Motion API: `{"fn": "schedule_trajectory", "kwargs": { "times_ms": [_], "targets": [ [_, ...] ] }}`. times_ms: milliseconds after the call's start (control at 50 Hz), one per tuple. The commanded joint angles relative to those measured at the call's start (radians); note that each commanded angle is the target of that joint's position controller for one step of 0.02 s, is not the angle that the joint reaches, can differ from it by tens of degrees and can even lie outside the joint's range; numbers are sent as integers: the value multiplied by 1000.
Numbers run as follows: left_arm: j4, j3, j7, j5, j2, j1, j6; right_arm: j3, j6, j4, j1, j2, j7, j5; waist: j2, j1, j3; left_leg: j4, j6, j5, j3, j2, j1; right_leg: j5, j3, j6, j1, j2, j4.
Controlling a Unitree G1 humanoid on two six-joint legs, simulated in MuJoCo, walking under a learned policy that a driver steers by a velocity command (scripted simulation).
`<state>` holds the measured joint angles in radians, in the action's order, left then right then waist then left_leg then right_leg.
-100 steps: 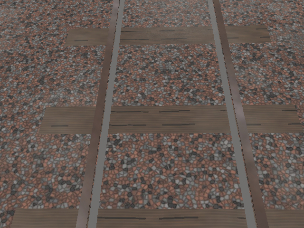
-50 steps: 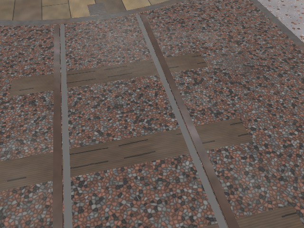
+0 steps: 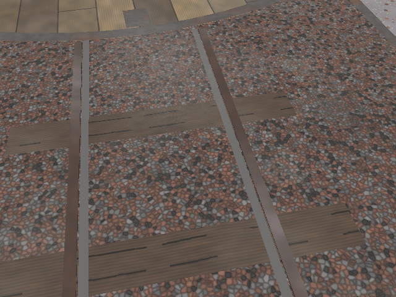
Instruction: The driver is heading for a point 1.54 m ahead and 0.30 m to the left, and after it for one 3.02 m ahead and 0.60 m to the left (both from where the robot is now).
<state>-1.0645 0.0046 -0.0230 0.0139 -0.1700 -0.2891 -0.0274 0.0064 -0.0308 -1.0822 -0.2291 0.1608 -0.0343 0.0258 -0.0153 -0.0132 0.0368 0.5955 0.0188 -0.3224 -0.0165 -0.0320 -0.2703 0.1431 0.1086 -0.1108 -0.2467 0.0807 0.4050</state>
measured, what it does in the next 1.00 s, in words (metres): steps on the spot: left foot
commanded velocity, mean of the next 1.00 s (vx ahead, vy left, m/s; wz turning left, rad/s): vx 0.01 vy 0.00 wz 0.00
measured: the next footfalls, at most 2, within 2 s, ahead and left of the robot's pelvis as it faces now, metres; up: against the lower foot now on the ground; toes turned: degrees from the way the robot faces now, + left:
left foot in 0.02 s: +0.05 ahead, +0.13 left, +0.00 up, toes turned +0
left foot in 1.48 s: +0.13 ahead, +0.14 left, +0.00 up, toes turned +2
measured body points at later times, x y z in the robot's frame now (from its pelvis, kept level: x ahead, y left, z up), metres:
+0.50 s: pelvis +0.04 +0.03 +0.01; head +0.04 +0.03 +0.46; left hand +0.03 +0.24 -0.15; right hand +0.02 -0.18 -0.16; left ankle +0.01 +0.13 -0.74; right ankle +0.05 -0.05 -0.74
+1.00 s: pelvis +0.05 +0.03 +0.01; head +0.06 +0.03 +0.46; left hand +0.03 +0.24 -0.16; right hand +0.02 -0.18 -0.16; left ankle +0.01 +0.13 -0.74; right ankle +0.05 -0.06 -0.74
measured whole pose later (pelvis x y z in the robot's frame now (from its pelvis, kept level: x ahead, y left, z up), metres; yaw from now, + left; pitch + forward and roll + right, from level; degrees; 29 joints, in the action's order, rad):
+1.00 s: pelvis +0.05 +0.03 +0.01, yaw -1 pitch -1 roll +0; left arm -1.17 0.01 -0.05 0.01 -0.12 -0.31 -0.01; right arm -0.02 0.01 -1.16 -0.33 0.12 -0.05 0.01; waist -0.01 -0.01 0.03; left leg 0.38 0.03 -0.27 0.02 0.02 -0.09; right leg 0.20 0.06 -0.05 -0.16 0.04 0.38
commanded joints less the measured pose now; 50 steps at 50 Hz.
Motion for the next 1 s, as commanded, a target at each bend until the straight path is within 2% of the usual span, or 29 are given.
{"fn": "schedule_trajectory", "kwargs": {
  "times_ms": [20, 40, 60, 80, 120, 160, 260, 540, 1000],
  "targets": [
    [38, -17, -7, -6, -104, 5, 6, -1, 11, -23, -132, 51, -5, 7, 35, 45, 38, -188, 14, 110, -23, -26, 189, 360, -276, 5, -181, -242, -220],
    [34, -17, -7, -9, -95, -19, 8, -1, 22, -22, -133, 75, -7, 10, 10, 24, 57, -236, 24, 98, -85, -72, 168, 326, -258, 32, -170, -209, -199],
    [28, -17, -4, -15, -74, -46, 13, 2, 29, -29, -108, 90, -6, -7, -77, -9, 95, -255, 35, 44, -109, -75, 39, 214, -199, 44, -89, -154, -175],
    [16, -17, -4, -9, -74, -52, 14, -5, 39, -29, -100, 61, -4, -12, -80, -11, 76, -287, 30, 30, -111, -77, -12, 118, -182, 44, 18, -147, -130],
    [0, -17, -5, -5, -70, -72, 12, -7, 50, -30, -92, 58, -5, -19, -63, -21, 40, -304, 19, 69, -98, -69, -21, 39, -179, 40, 106, -154, -100],
    [-8, -17, -6, -2, -70, -69, 9, -8, 54, -35, -104, 56, -9, -20, -31, -15, 29, -296, 22, 114, -90, -65, 15, 15, -183, 37, 104, -162, -99],
    [-29, -12, -12, -5, -52, -60, 7, -9, 52, -47, -134, 49, -10, -17, 2, -2, 30, -288, 30, 158, -84, -66, 53, -15, -178, 42, 96, -163, -99],
    [-71, -9, -22, -6, -35, -81, 10, -14, 48, -68, -162, 35, -15, -16, 5, 6, 35, -279, 34, 225, -71, -65, 93, -89, -177, 46, 104, -171, -81],
    [-99, -7, -26, -5, -15, -102, 13, -17, 46, -81, -187, 21, -18, -16, 9, 7, 52, -284, 36, 212, -67, -61, 98, -87, -180, 48, 107, -174, -82]
  ]
}}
